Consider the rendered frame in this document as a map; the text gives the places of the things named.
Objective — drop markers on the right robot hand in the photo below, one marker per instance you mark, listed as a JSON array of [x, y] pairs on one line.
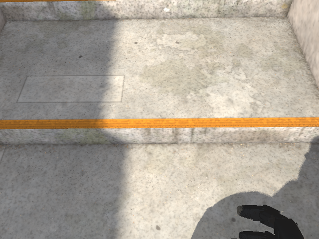
[[284, 228]]

